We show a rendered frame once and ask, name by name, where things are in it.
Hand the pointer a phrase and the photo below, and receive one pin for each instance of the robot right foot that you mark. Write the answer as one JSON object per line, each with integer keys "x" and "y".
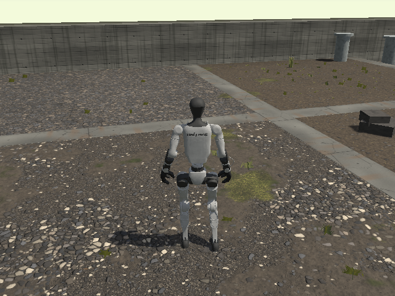
{"x": 215, "y": 246}

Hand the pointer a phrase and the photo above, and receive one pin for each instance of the robot right forearm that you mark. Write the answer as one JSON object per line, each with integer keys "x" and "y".
{"x": 225, "y": 163}

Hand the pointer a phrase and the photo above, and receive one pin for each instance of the right robot upper arm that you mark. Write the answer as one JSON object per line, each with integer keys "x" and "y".
{"x": 216, "y": 130}

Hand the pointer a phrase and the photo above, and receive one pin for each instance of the left robot upper arm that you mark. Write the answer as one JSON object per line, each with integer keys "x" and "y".
{"x": 178, "y": 129}

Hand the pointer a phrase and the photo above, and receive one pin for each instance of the right robot hand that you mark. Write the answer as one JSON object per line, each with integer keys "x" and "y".
{"x": 223, "y": 174}

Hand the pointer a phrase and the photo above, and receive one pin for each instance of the left robot thigh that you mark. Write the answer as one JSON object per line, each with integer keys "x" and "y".
{"x": 183, "y": 186}

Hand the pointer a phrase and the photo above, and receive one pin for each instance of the robot left forearm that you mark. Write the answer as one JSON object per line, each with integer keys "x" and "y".
{"x": 167, "y": 163}

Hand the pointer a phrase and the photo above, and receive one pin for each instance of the left robot hand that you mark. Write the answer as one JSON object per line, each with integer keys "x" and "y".
{"x": 167, "y": 175}

